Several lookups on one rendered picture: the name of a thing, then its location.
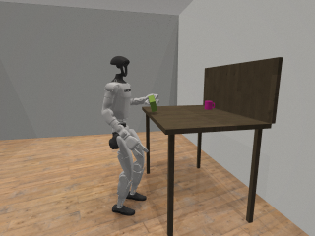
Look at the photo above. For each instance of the right robot hand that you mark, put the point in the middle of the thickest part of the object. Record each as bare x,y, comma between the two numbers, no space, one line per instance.
132,142

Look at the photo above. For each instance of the right robot shin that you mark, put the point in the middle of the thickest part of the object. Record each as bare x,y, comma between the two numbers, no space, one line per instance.
123,189

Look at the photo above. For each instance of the sponge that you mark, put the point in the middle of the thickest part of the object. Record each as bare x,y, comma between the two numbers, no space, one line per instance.
153,104

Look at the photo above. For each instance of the right robot foot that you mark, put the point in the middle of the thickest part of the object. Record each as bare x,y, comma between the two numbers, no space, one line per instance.
123,210

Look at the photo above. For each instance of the robot left forearm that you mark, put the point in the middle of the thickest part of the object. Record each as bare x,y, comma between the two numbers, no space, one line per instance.
137,101

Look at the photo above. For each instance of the left robot hand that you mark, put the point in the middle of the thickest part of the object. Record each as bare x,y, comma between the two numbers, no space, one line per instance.
147,102

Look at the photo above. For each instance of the robot right forearm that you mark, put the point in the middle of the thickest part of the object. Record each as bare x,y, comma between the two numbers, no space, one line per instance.
112,121

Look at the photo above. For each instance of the table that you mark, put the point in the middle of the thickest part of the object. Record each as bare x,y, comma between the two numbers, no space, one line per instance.
246,98

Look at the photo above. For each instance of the robot right upper arm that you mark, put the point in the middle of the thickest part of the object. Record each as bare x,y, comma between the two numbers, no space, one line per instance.
110,90

